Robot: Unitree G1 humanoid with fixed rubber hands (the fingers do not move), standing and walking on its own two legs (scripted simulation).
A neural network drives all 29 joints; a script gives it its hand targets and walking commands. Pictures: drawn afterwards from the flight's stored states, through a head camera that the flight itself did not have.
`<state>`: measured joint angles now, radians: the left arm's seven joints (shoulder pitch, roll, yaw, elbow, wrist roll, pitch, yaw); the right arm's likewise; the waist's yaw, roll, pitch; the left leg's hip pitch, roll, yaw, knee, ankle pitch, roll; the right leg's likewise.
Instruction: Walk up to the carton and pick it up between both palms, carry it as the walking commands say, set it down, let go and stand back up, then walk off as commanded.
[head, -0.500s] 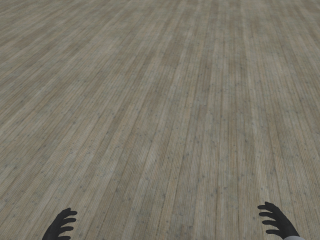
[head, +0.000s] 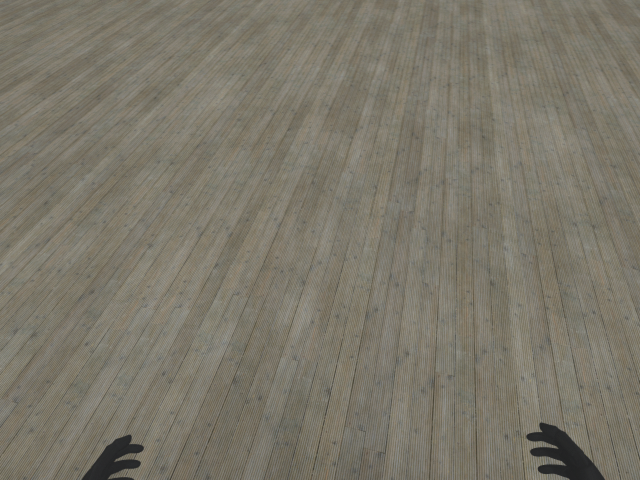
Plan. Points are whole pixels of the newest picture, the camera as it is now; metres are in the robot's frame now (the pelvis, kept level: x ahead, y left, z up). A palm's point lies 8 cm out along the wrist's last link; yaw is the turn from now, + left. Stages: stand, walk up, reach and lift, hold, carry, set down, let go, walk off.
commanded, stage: stand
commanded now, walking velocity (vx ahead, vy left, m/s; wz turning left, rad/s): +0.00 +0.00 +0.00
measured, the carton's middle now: out of the picture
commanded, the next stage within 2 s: walk up in 1.88 s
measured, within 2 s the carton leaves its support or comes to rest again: neither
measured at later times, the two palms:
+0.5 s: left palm out of the picture +0.12 +0.31 -0.08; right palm out of the picture +0.12 -0.31 -0.08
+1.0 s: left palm out of the picture +0.10 +0.31 -0.08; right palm out of the picture +0.10 -0.31 -0.08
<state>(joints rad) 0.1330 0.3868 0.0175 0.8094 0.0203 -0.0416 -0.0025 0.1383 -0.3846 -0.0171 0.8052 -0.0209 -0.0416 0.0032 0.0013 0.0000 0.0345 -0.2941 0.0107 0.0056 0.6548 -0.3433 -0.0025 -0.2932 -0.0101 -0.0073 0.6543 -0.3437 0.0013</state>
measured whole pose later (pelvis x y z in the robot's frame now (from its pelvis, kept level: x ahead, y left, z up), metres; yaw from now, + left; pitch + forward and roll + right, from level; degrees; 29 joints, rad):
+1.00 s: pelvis +0.00 +0.00 +0.02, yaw +0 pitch -2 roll +0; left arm 0.08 0.40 0.00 1.06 0.01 -0.02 0.00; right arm 0.09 -0.39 -0.01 1.05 -0.01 -0.02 0.00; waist 0.00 0.00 0.04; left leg -0.13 0.01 0.01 0.36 -0.19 -0.01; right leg -0.13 -0.01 -0.01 0.36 -0.19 0.01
